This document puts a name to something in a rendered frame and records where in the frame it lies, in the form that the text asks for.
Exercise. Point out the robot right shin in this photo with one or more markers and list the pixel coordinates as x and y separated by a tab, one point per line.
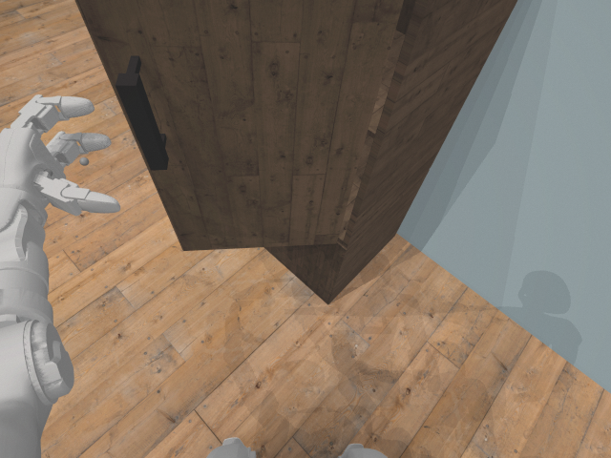
351	446

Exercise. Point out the cupboard door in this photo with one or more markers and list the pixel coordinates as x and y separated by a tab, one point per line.
265	104

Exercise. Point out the left robot hand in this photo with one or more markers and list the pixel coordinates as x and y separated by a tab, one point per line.
24	157

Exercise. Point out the handle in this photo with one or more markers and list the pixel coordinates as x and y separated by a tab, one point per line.
137	106

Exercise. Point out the robot left forearm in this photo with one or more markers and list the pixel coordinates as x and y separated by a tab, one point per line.
24	267

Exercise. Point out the robot left upper arm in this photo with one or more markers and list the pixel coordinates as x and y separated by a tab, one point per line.
35	370

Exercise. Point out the robot shin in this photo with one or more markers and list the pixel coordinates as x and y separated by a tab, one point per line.
351	446
233	440

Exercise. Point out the robot left shin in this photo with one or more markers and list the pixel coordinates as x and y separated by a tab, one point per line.
233	440

